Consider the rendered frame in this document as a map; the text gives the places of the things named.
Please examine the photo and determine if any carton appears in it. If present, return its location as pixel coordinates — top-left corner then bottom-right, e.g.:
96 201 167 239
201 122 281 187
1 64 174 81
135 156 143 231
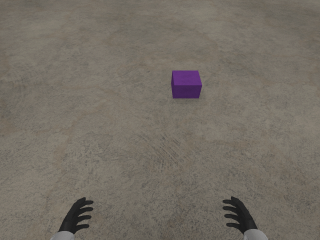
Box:
171 70 202 99

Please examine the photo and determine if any robot right hand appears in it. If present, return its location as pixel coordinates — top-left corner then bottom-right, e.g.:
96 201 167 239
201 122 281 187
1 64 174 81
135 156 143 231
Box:
222 196 258 235

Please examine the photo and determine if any robot left hand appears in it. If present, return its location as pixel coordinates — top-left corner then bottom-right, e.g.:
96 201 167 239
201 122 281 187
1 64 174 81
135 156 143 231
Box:
58 197 94 234

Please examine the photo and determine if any robot right forearm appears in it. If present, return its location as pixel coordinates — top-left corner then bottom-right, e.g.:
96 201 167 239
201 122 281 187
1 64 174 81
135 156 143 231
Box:
243 229 268 240

